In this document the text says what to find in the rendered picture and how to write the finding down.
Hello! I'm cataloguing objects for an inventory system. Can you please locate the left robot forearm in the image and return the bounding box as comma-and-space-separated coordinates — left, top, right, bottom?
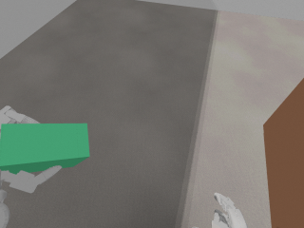
0, 189, 10, 228

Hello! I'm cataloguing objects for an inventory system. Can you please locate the left robot hand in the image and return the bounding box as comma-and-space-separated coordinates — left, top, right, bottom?
0, 105, 62, 194

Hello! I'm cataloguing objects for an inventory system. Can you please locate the sponge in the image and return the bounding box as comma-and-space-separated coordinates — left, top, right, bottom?
0, 123, 90, 175

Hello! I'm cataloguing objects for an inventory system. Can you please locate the table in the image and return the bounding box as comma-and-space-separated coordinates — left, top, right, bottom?
263, 78, 304, 228

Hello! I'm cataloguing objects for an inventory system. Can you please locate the right robot hand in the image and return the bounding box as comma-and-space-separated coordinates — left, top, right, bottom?
212, 193, 248, 228

